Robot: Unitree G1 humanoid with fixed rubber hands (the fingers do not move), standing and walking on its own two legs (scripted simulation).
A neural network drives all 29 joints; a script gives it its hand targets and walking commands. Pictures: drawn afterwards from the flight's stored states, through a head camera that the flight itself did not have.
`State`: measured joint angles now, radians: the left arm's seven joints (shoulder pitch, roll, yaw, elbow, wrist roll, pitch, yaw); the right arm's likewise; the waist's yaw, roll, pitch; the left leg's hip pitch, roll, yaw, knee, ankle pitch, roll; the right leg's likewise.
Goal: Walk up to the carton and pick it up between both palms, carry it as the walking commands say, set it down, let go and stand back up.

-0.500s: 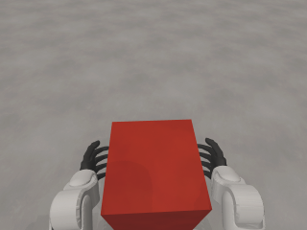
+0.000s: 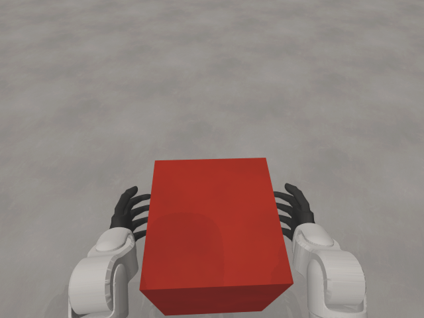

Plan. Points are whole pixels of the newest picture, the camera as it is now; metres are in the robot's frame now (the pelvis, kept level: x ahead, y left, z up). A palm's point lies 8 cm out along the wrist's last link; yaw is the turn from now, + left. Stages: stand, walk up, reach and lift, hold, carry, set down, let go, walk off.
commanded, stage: carry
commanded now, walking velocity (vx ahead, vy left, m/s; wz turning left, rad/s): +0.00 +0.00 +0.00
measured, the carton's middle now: (212, 241) +0.27 +0.00 -0.01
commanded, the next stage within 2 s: hold in 1.68 s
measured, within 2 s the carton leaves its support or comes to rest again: neither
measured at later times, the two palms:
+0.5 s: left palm (111, 157) +0.41 +0.20 +0.08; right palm (255, 153) +0.41 -0.09 +0.08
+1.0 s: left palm (118, 165) +0.39 +0.18 +0.09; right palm (269, 166) +0.38 -0.11 +0.09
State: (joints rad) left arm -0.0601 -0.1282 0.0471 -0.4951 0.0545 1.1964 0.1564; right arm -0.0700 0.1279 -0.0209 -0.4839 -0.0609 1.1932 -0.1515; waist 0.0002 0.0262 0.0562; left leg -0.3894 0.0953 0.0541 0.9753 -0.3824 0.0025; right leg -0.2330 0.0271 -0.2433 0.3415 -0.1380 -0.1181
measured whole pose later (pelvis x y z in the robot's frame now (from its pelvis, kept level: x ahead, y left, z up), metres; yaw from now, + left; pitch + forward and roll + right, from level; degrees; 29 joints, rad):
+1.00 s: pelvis +0.14 +0.04 -0.01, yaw -2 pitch +0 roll +0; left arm -0.06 -0.13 0.05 -0.42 0.07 1.21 0.15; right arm -0.06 0.13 -0.02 -0.42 -0.08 1.20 -0.15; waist 0.00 0.00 -0.07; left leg -0.29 0.03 0.15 0.50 -0.22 0.03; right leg -0.17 -0.05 -0.15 0.50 -0.34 0.00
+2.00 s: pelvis +0.10 +0.04 +0.00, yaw -6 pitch -7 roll +0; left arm -0.06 -0.13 0.07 0.05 0.17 0.73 0.12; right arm -0.10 0.13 -0.06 0.13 -0.17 0.72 -0.08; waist 0.02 -0.05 0.05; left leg -0.15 0.03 0.11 0.42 -0.15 0.01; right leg -0.06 0.00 -0.09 0.43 -0.26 -0.03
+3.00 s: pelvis +0.07 +0.04 -0.04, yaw -10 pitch +13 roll -1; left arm -0.50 -0.18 0.45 0.46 0.37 0.32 -0.01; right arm -0.51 0.24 -0.39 0.53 -0.35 0.28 -0.07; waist 0.10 -0.03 0.07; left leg -0.76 0.02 0.02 0.74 -0.22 0.01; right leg -0.69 0.05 -0.04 0.76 -0.30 -0.05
